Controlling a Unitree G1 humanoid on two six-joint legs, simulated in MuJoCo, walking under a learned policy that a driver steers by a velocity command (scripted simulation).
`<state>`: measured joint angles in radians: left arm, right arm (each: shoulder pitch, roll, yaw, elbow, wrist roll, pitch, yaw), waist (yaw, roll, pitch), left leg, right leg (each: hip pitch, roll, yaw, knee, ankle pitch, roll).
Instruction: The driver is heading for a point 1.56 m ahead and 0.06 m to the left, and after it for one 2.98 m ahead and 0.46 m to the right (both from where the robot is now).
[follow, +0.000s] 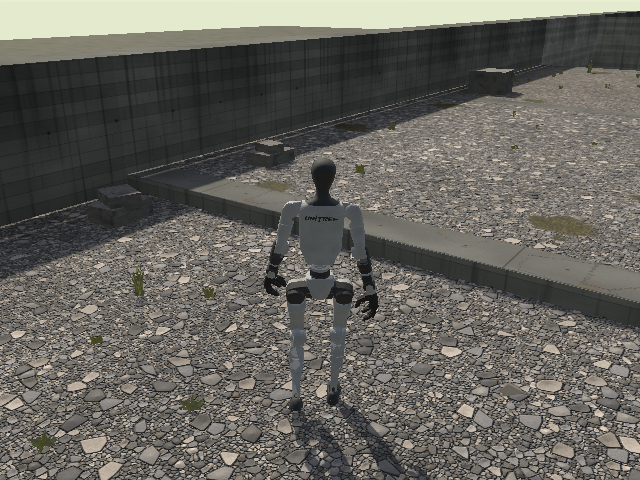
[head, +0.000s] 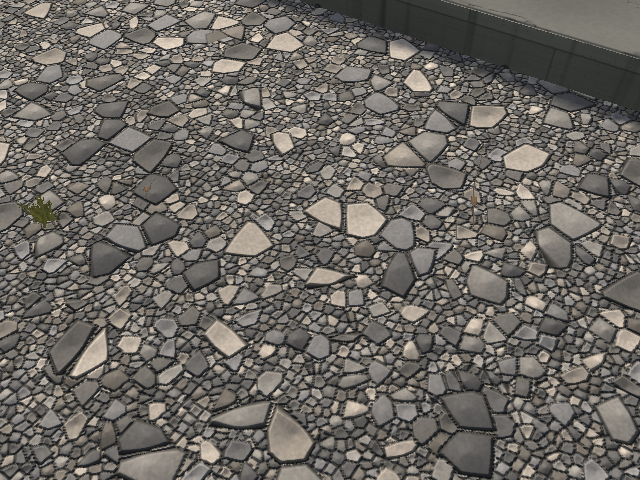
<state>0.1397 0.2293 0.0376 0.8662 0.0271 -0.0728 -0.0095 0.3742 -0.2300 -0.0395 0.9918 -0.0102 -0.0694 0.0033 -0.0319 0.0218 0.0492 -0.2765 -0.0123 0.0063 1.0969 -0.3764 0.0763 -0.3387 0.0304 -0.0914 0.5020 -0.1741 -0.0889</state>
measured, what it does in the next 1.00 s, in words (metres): walks ahead: left foot, then right foot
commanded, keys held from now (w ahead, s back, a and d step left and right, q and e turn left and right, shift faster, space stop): w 1.00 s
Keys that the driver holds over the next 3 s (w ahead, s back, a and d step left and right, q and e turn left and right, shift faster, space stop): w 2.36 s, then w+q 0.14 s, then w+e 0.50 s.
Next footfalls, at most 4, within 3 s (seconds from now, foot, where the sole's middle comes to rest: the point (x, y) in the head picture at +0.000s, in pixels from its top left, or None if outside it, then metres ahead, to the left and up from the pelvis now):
0.44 left None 0.40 0.11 -0.77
1.00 right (367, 375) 0.70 -0.07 -0.77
1.56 left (289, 270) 1.00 0.11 -0.77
2.14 right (352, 183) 1.30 -0.08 -0.77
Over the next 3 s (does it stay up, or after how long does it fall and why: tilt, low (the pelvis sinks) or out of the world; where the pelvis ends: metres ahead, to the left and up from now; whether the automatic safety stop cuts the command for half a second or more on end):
stays up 1.60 0.04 0.01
